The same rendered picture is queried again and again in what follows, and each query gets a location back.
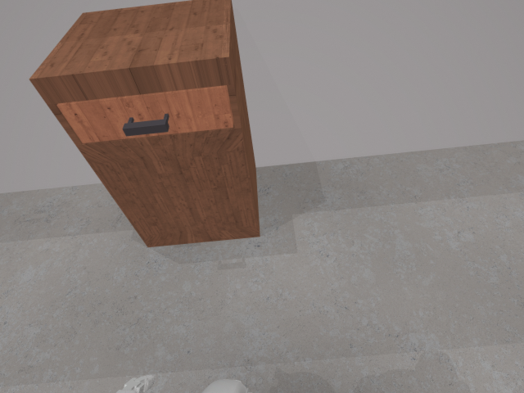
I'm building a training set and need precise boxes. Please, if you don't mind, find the handle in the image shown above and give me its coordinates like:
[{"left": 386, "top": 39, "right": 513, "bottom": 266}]
[{"left": 123, "top": 114, "right": 169, "bottom": 136}]

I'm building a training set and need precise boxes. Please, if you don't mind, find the robot left hand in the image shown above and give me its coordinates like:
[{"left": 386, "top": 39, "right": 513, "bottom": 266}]
[{"left": 116, "top": 375, "right": 155, "bottom": 393}]

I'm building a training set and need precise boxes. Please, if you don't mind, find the drawer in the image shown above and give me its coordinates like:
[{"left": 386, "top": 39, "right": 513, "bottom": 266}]
[{"left": 57, "top": 85, "right": 233, "bottom": 143}]

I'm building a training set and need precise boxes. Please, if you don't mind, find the cabinet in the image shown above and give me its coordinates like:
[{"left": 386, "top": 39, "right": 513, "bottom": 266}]
[{"left": 29, "top": 0, "right": 260, "bottom": 247}]

